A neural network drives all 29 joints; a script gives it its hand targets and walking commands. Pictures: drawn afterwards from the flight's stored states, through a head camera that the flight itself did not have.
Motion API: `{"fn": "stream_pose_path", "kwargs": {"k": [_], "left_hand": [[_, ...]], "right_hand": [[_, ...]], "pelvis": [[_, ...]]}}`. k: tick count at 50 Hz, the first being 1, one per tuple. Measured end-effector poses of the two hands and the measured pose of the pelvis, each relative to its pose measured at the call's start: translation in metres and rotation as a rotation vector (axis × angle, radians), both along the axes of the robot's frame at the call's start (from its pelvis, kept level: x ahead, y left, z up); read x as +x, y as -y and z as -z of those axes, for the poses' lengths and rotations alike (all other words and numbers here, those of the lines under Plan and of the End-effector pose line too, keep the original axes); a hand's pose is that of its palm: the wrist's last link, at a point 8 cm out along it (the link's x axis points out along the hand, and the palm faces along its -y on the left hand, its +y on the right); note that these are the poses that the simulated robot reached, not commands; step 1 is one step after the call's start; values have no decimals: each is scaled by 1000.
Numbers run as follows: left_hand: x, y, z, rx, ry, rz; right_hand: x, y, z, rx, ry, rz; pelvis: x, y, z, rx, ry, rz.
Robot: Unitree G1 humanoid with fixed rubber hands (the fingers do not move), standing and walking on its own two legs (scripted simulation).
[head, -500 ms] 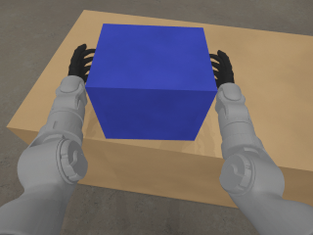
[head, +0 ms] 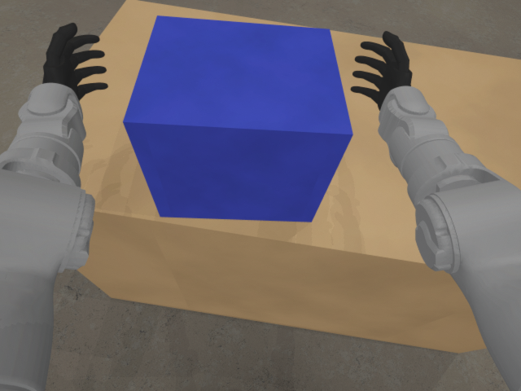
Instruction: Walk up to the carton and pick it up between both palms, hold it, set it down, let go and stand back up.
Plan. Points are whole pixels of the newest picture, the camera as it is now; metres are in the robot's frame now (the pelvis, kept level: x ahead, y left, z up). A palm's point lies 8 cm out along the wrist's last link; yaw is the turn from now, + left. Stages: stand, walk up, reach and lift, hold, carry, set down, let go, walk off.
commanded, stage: set down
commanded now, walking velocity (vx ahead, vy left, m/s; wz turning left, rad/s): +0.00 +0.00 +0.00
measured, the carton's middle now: (240, 127) +0.53 +0.02 +0.07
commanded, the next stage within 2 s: none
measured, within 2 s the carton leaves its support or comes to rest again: neither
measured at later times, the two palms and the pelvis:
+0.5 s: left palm (21, 29) +0.49 +0.26 +0.24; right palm (423, 49) +0.48 -0.19 +0.25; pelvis -0.01 +0.00 +0.00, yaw +0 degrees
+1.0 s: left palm (46, 83) +0.47 +0.26 +0.19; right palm (402, 98) +0.46 -0.19 +0.19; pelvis -0.01 +0.00 +0.01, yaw +0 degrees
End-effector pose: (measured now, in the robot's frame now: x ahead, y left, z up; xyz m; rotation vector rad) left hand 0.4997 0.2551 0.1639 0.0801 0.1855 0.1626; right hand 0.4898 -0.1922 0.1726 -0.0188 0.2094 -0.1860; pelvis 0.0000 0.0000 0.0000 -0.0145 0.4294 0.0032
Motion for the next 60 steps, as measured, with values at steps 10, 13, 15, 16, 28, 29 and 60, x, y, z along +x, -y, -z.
{"fn": "stream_pose_path", "kwargs": {"k": [10,13,15,16,28,29,60], "left_hand": [[-2,6,-24,-29,20,-2],[-3,2,-35,-34,28,-16],[-4,-1,-43,-38,34,-24],[-5,-2,-47,-40,37,-27],[-4,-8,-90,-73,56,-29],[-4,-8,-93,-75,56,-28],[-47,8,-26,-38,-30,80]], "right_hand": [[-9,2,-25,11,15,5],[-11,3,-34,16,19,7],[-12,3,-40,20,22,7],[-12,2,-43,22,23,7],[-14,3,-83,45,29,18],[-14,3,-86,46,29,20],[-58,-4,-14,24,-28,11]], "pelvis": [[-11,1,-1,11,-2,1],[-13,0,-1,12,0,2],[-14,-1,-1,11,3,2],[-14,-1,-1,11,5,2],[-9,-5,-6,4,46,3],[-8,-5,-6,3,51,4],[-19,-8,-14,-5,212,23]]}}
